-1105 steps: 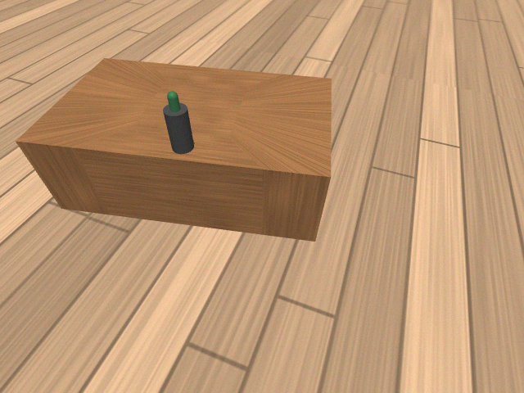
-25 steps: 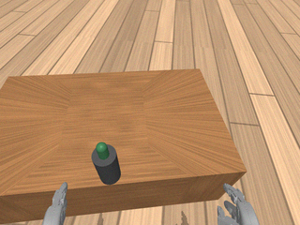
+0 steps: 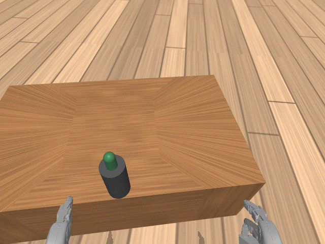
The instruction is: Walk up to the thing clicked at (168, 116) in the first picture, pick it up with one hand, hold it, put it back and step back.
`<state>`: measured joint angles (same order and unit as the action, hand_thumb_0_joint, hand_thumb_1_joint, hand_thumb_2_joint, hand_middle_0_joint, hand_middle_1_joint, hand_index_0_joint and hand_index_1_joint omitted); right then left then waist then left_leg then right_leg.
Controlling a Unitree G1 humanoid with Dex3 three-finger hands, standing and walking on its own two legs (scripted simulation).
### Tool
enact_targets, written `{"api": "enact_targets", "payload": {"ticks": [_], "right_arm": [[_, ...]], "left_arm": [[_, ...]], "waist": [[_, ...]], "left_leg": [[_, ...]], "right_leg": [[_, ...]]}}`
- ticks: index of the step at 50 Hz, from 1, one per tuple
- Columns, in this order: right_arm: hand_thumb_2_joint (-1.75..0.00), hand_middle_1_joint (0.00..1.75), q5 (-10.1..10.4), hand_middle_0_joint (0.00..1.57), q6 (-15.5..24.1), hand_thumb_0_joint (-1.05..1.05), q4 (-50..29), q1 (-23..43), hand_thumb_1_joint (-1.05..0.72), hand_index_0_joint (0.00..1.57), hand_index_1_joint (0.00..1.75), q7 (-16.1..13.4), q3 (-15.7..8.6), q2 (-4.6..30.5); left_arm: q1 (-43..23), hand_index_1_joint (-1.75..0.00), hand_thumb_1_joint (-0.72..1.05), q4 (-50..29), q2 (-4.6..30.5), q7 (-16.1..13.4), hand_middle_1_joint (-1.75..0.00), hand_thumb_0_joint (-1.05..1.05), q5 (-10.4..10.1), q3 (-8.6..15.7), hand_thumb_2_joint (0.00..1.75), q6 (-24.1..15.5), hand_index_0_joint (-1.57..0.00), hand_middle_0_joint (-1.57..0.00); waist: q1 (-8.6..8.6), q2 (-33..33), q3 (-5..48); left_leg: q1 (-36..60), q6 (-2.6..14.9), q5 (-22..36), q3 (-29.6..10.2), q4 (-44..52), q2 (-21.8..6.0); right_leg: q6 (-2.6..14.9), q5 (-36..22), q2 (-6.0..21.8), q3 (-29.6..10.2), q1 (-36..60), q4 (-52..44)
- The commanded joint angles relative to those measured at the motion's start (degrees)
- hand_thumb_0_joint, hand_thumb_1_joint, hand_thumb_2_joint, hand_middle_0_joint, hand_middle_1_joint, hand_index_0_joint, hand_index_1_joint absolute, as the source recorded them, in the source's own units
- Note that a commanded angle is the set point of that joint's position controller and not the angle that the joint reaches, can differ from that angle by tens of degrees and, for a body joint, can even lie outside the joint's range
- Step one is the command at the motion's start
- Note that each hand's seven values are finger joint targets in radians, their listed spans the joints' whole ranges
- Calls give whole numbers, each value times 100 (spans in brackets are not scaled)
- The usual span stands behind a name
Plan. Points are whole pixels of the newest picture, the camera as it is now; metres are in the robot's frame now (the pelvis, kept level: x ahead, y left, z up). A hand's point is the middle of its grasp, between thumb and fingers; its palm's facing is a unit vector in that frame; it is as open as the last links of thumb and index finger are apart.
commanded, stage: home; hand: left
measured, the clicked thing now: (114, 173) +0.41 +0.17 -0.18
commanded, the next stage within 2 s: stand in 1.64 s
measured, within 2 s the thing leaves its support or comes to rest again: neither
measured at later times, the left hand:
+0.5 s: hand (86, 238) +0.18 +0.18 -0.05, palm faces +0.12 -0.96 -0.24, open 17.0 cm
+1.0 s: hand (87, 236) +0.18 +0.18 -0.05, palm faces +0.12 -0.96 -0.24, open 17.0 cm
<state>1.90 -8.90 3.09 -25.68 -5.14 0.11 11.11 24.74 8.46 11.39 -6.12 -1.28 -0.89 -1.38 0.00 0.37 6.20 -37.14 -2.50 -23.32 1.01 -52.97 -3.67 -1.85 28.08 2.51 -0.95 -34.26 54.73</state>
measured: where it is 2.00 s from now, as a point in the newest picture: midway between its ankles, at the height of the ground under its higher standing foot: outside the picture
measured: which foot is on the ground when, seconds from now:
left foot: down 0.00-1.00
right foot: down 0.00-1.00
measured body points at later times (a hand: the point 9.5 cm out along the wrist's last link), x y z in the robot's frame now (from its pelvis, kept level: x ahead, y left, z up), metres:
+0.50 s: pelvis +0.00 +0.00 +0.00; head +0.03 +0.00 +0.45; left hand +0.17 +0.23 -0.03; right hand +0.16 -0.23 -0.04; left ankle +0.03 +0.15 -0.69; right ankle +0.00 -0.14 -0.69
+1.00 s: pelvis +0.01 +0.00 +0.00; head +0.04 +0.00 +0.45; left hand +0.17 +0.23 -0.03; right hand +0.17 -0.23 -0.04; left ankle +0.03 +0.15 -0.69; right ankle +0.00 -0.14 -0.69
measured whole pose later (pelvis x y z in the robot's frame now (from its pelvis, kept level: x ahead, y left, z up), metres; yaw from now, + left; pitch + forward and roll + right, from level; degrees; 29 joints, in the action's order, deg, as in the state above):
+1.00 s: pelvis +0.01 +0.00 +0.00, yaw +0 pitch +8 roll +1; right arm 1.8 -8.7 2.7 -25.7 -4.9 0.1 11.1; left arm 25.0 8.1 11.1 -5.8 -1.4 -0.5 -1.0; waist 0.0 0.3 6.3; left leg -37.2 -2.6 -24.0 0.9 -52.8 -3.6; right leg -1.8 28.7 2.5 -0.8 -34.1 54.4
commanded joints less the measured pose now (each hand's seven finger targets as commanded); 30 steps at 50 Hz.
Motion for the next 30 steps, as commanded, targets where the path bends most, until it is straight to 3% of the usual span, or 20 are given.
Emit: {"api": "enact_targets", "payload": {"ticks": [1, 3, 4, 7, 10, 12, 13, 15, 16, 17, 19, 21, 25, 27, 28, 29, 30], "right_arm": [[-90, 30, -39, 20, 331, 0, -1053, 285, -90, 20, 30, -61, -302, 559], [-90, 30, -44, 20, 346, 0, -1139, 213, -90, 20, 30, -65, -363, 606], [-90, 30, -36, 20, 358, 0, -1036, 178, -90, 20, 30, -67, -315, 570], [-90, 30, -47, 20, 385, 0, -1107, 192, -90, 20, 30, -66, -367, 596], [-90, 30, -38, 20, 388, 0, -1015, 194, -90, 20, 30, -59, -291, 522], [-90, 30, -48, 20, 400, 0, -1067, 225, -90, 20, 30, -71, -359, 574], [-90, 30, -48, 20, 399, 0, -1140, 239, -90, 20, 30, -64, -408, 642], [-90, 30, -43, 20, 380, 0, -1070, 160, -90, 20, 30, -59, -311, 546], [-90, 30, -40, 20, 393, 0, -1097, 244, -90, 20, 30, -56, -351, 592], [-90, 30, -34, 20, 383, 0, -1086, 232, -90, 20, 30, -54, -307, 551], [-90, 30, -41, 20, 395, 0, -1087, 221, -90, 20, 30, -56, -354, 595], [-90, 30, -41, 20, 396, 0, -1020, 213, -90, 20, 30, -60, -288, 538], [-90, 30, -47, 20, 401, 0, -1049, 176, -90, 20, 30, -84, -372, 599], [-90, 30, -52, 20, 373, 0, -1023, 148, -90, 20, 30, -65, -263, 491], [-90, 30, -38, 20, 374, 0, -1006, 226, -90, 20, 30, -65, -224, 452], [-90, 30, -53, 20, 379, 0, -1067, 162, -90, 20, 30, -75, -422, 638], [-90, 30, -41, 20, 390, 0, -1054, 202, -90, 20, 30, -57, -280, 518]], "left_arm": [[-278, -7, -48, -1151, 614, -61, -7, 0, 24, 348, 10, -319, -6, -6], [-202, -7, -47, -1011, 534, -54, -7, 0, 29, 286, 11, -307, -6, -6], [-399, -7, -46, -1309, 654, -62, -7, 0, 25, 349, 11, -332, -6, -6], [-110, -7, -46, -963, 512, -63, -7, 0, 32, 295, 11, -292, -6, -6], [-338, -7, -48, -1257, 595, -62, -7, 0, 25, 293, 10, -320, -6, -6], [-130, -7, -47, -1007, 588, -54, -7, 0, 34, 367, 11, -295, -6, -6], [-9, -7, -46, -835, 464, -43, -7, 0, 34, 267, 11, -273, -6, -6], [-206, -7, -44, -1168, 620, -46, -7, 0, 30, 383, 12, -320, -6, -6], [-37, -7, -47, -913, 511, -35, -7, 0, 37, 297, 11, -280, -6, -6], [-266, -7, -45, -1253, 604, -48, -7, 0, 23, 330, 12, -313, -6, -6], [-77, -7, -46, -907, 504, -45, -7, 0, 30, 302, 11, -291, -6, -6], [-395, -7, -45, -1328, 659, -59, -7, 0, 25, 381, 11, -324, -6, -6], [-72, -7, -44, -933, 507, -31, -7, 0, 24, 312, 12, -291, -6, -6], [-248, -7, -47, -1343, 611, -36, -7, 0, 25, 355, 11, -312, -6, -6], [-264, -7, -46, -1247, 575, -24, -7, 0, 23, 317, 11, -316, -6, -6], [-23, -7, -48, -895, 531, -33, -7, 0, 36, 347, 10, -270, -6, -6], [-265, -7, -47, -1243, 531, -29, -7, 0, 18, 275, 11, -294, -6, -6]], "waist": [[80, -116, 281], [-16, -59, 374], [4, -152, 389], [35, -16, 464], [45, -67, 380], [39, 77, 388], [8, 211, 360], [51, 6, 486], [61, 32, 424], [49, -105, 457], [25, 60, 365], [51, -166, 440], [-7, 102, 441], [76, -137, 658], [65, -101, 494], [20, 101, 502], [22, -45, 466]], "left_leg": [[613, 185, 323, 191, 956, 236], [661, 197, 373, 231, 910, 247], [725, 189, 424, 236, 919, 242], [709, 190, 652, 234, 844, 244], [672, 191, 535, 258, 855, 263], [622, 214, 401, 273, 833, 281], [621, 220, 427, 261, 845, 269], [664, 207, 525, 279, 824, 278], [673, 197, 572, 258, 851, 259], [674, 190, 549, 266, 858, 264], [687, 189, 545, 219, 890, 230], [723, 185, 564, 240, 874, 250], [731, 213, 751, 294, 759, 267], [783, 191, 989, 279, 741, 265], [752, 186, 914, 277, 764, 261], [762, 202, 945, 262, 764, 242], [721, 197, 843, 268, 781, 259]], "right_leg": [[141, -637, -237, 357, -81, -1021], [125, -706, -237, 333, -84, -1044], [132, -752, -232, 329, -73, -1036], [126, -946, -232, 332, -5, -1001], [126, -850, -221, 316, -83, -1052], [107, -724, -206, 295, -64, -1130], [95, -752, -220, 310, -53, -1110], [110, -847, -199, 287, 3, -1077], [112, -879, -223, 313, -39, -1039], [132, -868, -214, 304, -32, -1039], [122, -836, -247, 346, -45, -1012], [131, -881, -223, 316, -43, -1019], [80, -1129, -196, 269, 25, -1055], [117, -1332, -196, 283, 104, -972], [114, -1234, -201, 291, 64, -994], [97, -1269, -227, 311, 55, -989], [110, -1195, -205, 296, 25, -1014]]}}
